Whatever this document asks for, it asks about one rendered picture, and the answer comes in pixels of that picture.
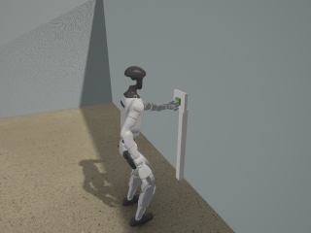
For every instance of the robot left hand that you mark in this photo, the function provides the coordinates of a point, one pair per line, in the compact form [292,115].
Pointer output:
[173,105]

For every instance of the panel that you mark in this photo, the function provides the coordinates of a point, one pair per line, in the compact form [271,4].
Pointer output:
[182,132]

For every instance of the right robot upper arm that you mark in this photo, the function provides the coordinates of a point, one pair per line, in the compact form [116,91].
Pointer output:
[135,110]

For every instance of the left robot upper arm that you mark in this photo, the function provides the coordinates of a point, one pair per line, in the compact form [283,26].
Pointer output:
[147,105]

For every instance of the robot left forearm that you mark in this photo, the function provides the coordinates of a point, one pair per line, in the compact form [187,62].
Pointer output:
[158,107]

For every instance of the humanoid robot torso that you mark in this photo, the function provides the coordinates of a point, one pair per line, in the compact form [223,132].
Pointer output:
[135,130]

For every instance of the robot right foot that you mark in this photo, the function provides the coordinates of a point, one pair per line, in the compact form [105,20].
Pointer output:
[145,218]

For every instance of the robot right forearm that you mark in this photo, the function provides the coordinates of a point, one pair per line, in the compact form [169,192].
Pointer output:
[129,144]

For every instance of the button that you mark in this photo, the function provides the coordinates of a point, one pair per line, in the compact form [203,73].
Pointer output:
[178,99]

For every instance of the robot right hand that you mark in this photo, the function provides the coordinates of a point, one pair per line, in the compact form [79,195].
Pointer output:
[145,172]

